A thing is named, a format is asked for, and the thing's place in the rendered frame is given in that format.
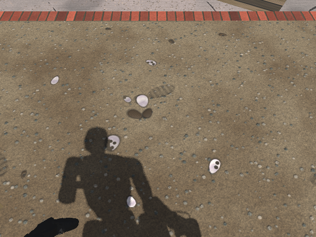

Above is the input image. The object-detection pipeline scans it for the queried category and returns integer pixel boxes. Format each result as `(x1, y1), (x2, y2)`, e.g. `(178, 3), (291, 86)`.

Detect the left robot hand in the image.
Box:
(24, 217), (79, 237)

